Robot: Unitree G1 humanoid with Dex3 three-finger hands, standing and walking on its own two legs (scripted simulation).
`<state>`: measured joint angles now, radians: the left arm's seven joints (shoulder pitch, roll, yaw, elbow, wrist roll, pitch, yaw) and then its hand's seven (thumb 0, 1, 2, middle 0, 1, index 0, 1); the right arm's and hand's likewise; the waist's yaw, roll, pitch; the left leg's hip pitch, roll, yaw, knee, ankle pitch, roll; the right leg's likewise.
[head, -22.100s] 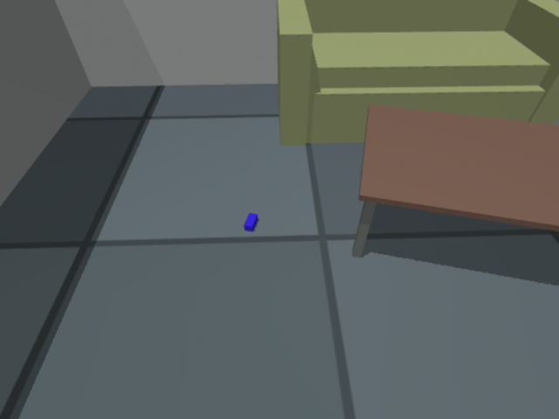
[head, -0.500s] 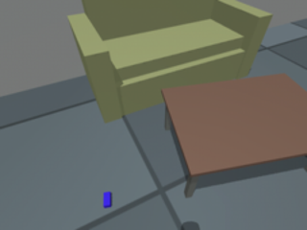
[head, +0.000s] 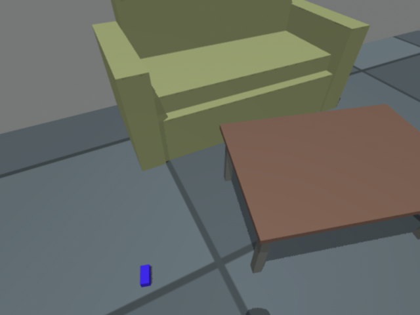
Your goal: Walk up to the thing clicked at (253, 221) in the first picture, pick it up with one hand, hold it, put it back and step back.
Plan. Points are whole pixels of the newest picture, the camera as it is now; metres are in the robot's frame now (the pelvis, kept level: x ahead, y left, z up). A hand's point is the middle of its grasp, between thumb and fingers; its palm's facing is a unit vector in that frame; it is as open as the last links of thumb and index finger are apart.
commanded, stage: walk up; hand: left
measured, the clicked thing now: (145, 275) +0.50 +0.32 -0.76
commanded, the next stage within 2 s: none
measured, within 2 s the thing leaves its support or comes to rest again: neither
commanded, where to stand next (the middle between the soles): +0.04 +0.01 m, yaw +0 degrees
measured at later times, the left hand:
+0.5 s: hand out of the picture +0.13 +0.23 -0.14, palm faces +0.01 -0.91 -0.40, open 7.4 cm
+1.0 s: hand out of the picture +0.09 +0.29 -0.18, palm faces -0.04 -0.92 -0.39, open 7.4 cm
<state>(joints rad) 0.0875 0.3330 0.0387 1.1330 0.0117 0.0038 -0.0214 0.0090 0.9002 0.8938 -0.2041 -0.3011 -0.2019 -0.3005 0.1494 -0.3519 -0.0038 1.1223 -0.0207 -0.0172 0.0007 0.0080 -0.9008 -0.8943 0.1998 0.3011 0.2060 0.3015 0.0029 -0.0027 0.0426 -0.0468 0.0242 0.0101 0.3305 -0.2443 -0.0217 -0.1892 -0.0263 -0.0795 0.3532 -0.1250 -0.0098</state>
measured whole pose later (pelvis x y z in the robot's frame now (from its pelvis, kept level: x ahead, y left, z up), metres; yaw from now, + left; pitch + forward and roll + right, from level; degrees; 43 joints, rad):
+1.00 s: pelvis +0.02 +0.01 -0.02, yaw -1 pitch -2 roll -1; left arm 0.19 0.40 0.04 0.99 0.01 0.01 0.01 0.01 0.90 0.89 -0.20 -0.30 -0.20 -0.30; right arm 0.14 -0.38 -0.04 0.88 -0.04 0.01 0.02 0.01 -0.90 -0.89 0.20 0.30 0.21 0.30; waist 0.00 0.00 0.12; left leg -0.35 0.04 0.04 0.67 -0.28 0.02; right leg -0.20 0.02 0.03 0.61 -0.41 -0.01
